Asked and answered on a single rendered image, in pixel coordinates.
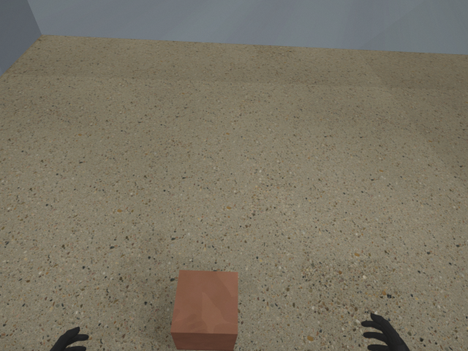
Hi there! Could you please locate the carton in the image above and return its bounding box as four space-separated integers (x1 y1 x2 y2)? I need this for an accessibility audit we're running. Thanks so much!
170 270 238 351

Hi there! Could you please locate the robot right hand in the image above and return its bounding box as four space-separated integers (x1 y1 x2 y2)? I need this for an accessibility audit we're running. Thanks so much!
361 313 410 351

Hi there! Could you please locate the robot left hand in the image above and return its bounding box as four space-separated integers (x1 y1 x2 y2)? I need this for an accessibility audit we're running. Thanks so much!
50 327 89 351

